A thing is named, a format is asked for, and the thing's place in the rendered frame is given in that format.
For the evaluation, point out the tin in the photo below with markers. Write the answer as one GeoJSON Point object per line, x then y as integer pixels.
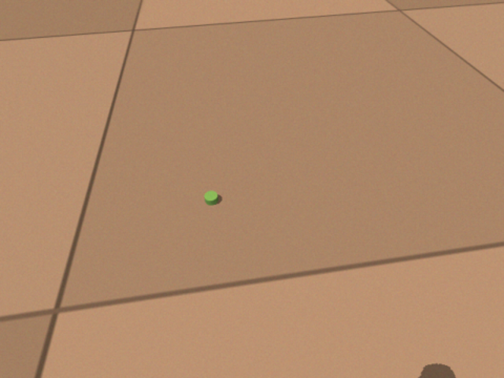
{"type": "Point", "coordinates": [211, 198]}

